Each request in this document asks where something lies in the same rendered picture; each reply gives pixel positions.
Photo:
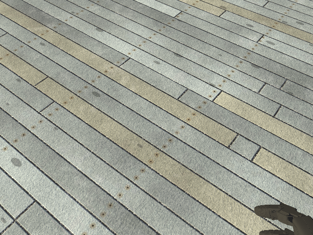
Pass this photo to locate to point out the right robot hand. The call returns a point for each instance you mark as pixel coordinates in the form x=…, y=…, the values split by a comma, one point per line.
x=302, y=224

